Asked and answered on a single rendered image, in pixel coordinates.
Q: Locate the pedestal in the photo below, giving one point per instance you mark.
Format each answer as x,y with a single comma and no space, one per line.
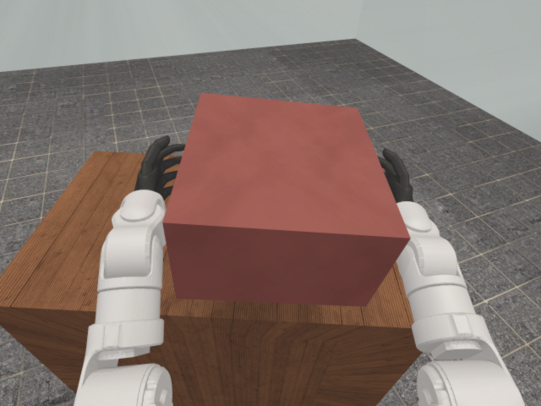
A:
217,352

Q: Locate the robot right forearm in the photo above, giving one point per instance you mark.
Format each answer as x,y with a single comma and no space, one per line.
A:
445,323

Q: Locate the robot left upper arm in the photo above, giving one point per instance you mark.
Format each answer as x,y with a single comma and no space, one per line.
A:
129,385

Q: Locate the carton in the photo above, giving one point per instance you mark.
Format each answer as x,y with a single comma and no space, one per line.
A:
280,202

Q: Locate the robot left hand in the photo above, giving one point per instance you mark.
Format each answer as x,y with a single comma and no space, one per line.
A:
151,176

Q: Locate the robot right upper arm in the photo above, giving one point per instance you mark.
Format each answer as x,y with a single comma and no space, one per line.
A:
465,383

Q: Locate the robot right hand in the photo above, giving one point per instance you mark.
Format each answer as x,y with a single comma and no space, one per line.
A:
397,176

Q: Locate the robot left forearm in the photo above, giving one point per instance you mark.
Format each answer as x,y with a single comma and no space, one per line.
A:
130,279

